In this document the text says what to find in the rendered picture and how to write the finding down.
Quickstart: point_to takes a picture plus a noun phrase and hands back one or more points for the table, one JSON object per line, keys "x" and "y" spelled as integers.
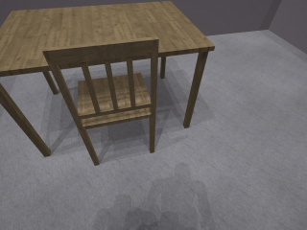
{"x": 25, "y": 33}

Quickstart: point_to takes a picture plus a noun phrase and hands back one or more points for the chair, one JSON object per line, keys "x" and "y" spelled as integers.
{"x": 111, "y": 100}

